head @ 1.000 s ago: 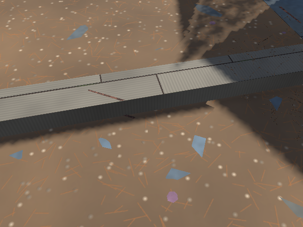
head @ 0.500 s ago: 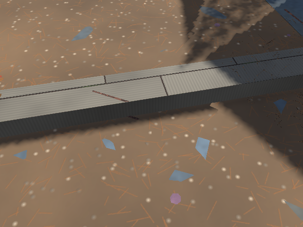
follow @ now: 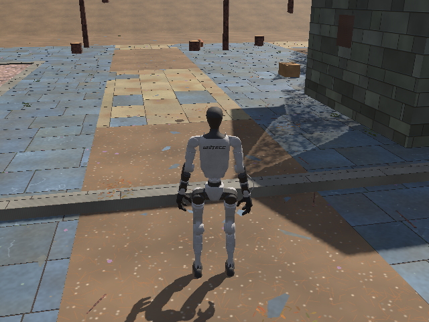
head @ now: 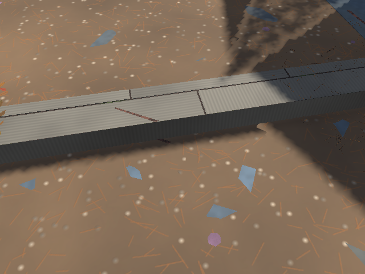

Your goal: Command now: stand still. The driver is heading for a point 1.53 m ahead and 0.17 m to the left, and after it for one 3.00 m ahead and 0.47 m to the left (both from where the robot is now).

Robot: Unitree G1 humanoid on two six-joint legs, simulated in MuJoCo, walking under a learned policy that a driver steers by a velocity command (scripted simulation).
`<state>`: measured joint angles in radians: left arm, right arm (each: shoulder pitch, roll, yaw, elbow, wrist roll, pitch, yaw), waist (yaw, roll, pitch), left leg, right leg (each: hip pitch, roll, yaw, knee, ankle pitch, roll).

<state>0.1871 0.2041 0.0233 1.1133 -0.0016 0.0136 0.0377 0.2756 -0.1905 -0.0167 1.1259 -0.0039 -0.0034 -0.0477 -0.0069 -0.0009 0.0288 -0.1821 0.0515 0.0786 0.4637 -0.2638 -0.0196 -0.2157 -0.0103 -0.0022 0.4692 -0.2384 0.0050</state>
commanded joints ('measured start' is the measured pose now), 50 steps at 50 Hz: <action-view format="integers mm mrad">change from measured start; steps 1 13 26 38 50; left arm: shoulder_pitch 25 52 77 82 345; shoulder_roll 99 89 80 70 98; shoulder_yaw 13 10 8 17 35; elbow -22 -15 -13 -35 -8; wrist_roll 0 -2 -3 -16 -10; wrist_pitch -6 -6 -6 -24 -141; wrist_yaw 3 6 8 9 -39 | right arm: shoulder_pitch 66 98 122 168 -31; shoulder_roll -93 -82 -71 -113 -77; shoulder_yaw -13 -12 -12 -36 -37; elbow -14 -16 -20 -31 -180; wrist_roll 0 2 3 27 60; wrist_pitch -5 -5 -5 -11 -115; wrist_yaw -3 -4 -4 -14 42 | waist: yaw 1 1 2 -15 71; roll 4 5 5 68 -99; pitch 11 16 22 129 89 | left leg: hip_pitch -32 -34 -36 -113 -791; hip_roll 9 6 4 71 29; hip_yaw -14 -15 -16 -143 -153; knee -88 -85 -82 -131 868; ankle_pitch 74 85 90 -536 -119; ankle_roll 15 18 20 121 105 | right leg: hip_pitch -2 -4 -5 -201 338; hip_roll -20 -19 -19 23 -351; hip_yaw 15 12 9 -35 537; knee -77 -72 -68 51 -288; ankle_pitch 135 144 148 -410 -185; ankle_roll -30 -27 -24 -68 -272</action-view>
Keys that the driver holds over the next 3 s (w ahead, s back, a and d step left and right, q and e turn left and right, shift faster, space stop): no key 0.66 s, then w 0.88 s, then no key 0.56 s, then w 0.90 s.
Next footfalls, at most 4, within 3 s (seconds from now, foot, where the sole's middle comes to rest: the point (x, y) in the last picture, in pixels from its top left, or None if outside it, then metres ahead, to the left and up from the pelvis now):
1.36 left None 0.45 0.11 -0.78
1.84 right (221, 226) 0.70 -0.12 -0.78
2.14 left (153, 248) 0.61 0.14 -0.78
2.88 left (161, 165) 1.00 0.12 -0.78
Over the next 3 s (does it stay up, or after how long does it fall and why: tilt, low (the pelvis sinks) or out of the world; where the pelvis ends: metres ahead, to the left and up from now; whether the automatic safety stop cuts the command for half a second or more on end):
stays up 0.90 0.04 -0.01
